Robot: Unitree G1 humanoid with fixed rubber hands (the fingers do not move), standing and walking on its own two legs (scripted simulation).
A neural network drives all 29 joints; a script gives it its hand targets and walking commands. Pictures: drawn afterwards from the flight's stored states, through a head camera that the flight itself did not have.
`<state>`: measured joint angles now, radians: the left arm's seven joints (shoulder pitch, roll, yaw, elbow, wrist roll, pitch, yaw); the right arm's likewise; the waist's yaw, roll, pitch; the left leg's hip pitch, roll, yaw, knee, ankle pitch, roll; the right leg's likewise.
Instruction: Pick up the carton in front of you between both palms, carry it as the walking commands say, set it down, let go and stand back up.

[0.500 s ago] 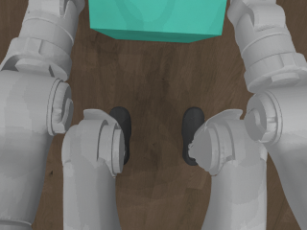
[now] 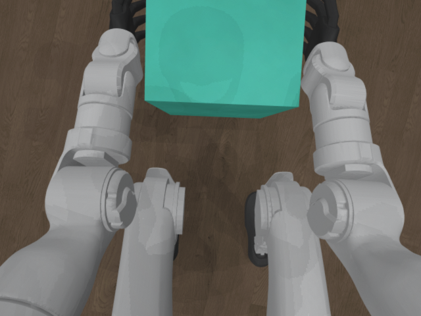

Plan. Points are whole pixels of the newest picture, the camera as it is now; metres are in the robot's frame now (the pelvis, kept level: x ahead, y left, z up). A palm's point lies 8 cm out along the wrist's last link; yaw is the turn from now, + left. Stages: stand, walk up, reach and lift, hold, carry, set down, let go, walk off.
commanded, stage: reach and lift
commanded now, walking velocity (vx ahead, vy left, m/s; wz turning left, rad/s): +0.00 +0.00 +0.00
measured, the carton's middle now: (220, 56) +0.53 +0.02 -0.16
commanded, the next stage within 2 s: none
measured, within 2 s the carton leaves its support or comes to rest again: neither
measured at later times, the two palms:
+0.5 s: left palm (72, 9) +0.49 +0.16 +0.07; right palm (395, 23) +0.49 -0.13 +0.07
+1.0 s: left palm out of the picture +0.44 +0.16 +0.23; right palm out of the picture +0.44 -0.14 +0.23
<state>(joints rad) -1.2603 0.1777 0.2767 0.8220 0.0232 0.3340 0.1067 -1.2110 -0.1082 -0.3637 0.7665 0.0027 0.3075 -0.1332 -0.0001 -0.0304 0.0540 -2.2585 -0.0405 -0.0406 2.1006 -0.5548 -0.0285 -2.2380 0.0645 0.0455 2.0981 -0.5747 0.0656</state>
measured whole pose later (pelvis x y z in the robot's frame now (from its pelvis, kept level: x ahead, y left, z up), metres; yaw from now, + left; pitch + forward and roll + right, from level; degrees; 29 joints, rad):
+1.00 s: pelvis +0.05 +0.00 +0.26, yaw +2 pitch +29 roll +0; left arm -0.64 -0.09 0.40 0.58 0.23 0.39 0.02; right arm -0.62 0.12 -0.42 0.56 -0.22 0.37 -0.03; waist 0.00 -0.01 -0.21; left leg -1.29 -0.03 -0.06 1.22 -0.43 -0.02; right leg -1.27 0.04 0.05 1.22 -0.45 0.02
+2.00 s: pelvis +0.08 +0.00 +0.38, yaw +2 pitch -5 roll +0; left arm -0.34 -0.17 0.32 0.37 0.31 0.61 -0.02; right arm -0.34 0.17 -0.32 0.37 -0.30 0.61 0.03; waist 0.00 0.00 0.04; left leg -0.17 -0.02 -0.06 0.46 -0.20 -0.01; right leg -0.16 0.01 0.06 0.46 -0.22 0.01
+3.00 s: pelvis +0.09 +0.00 +0.38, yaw +1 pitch -3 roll +0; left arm -0.24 -0.14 0.20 0.18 0.25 0.79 0.00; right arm -0.24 0.15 -0.19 0.18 -0.25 0.79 0.00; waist 0.01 0.00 -0.08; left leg -0.19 0.00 -0.04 0.46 -0.31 -0.01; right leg -0.20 0.00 0.05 0.51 -0.38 0.01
